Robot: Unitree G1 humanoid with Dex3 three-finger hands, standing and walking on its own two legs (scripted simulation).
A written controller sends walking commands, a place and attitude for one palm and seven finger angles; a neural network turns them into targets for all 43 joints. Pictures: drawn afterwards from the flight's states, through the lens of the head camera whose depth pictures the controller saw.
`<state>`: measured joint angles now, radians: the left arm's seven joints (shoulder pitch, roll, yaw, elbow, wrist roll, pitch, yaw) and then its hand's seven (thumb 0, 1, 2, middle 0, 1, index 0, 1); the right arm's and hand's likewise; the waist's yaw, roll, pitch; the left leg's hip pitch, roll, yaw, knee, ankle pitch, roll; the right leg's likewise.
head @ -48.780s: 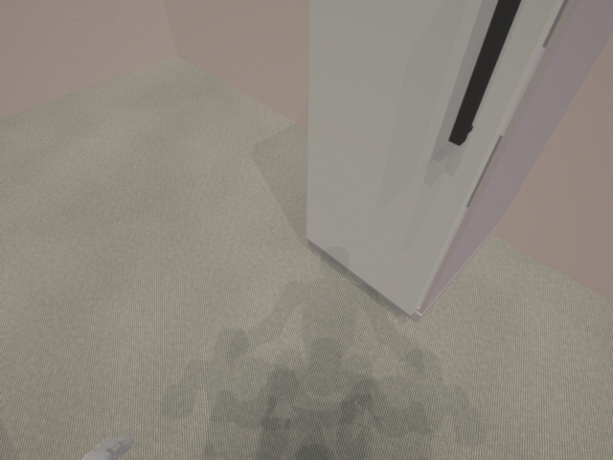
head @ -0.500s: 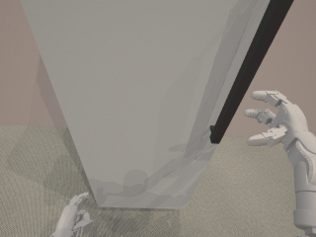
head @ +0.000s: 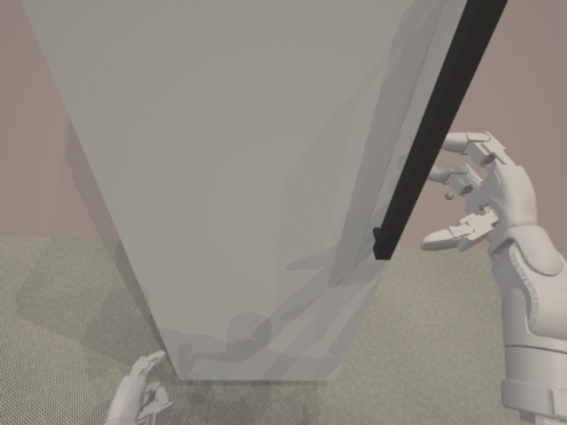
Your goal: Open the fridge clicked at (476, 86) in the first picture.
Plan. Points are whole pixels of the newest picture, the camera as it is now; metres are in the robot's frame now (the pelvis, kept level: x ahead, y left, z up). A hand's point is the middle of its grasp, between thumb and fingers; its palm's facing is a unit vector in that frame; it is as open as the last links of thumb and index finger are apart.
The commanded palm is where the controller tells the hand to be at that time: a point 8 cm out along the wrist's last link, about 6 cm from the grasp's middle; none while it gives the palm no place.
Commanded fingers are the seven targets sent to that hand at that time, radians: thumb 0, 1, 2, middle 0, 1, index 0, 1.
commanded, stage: feel for the door with the fingertips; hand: right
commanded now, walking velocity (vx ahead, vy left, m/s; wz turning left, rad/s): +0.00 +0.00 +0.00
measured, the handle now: (422, 133) +0.41 -0.14 +0.26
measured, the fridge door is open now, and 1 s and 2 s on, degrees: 0 0 0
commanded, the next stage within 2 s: slide the fingers in behind the handle in 0.22 s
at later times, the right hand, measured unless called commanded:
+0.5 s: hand (436, 202) +0.34 -0.16 +0.21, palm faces -0.01 +1.00 -0.07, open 14.2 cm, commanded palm +0.31 -0.21 +0.21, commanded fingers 0.00 0.50 -0.30 0.30 1.20 0.30 1.20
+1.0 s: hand (450, 185) +0.36 -0.18 +0.22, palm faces +0.04 +1.00 -0.06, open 13.9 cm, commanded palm +0.31 -0.20 +0.21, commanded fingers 0.00 0.54 -0.22 0.30 1.20 0.30 1.20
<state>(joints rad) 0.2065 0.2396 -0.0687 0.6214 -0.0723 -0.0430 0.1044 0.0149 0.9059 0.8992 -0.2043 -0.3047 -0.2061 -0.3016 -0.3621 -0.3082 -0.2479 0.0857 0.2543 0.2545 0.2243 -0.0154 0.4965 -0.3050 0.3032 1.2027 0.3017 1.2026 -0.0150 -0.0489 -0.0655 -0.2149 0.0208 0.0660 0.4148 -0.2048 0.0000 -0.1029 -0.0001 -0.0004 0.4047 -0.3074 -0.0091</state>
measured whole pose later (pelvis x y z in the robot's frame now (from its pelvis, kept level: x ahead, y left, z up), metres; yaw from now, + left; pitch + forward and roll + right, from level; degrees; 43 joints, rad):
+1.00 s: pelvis -0.03 +0.01 +0.00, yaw -1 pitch -2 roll +0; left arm 0.15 0.24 -0.03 0.66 -0.06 -0.12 0.07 0.02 0.91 0.90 -0.20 -0.30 -0.21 -0.30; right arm -0.60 -0.34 -0.21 0.35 0.18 0.29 0.16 -0.01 0.50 -0.29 0.33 1.23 0.31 1.23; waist -0.02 -0.03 -0.02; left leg -0.23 0.03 0.08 0.49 -0.21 0.01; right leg -0.13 0.00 0.01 0.48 -0.31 0.01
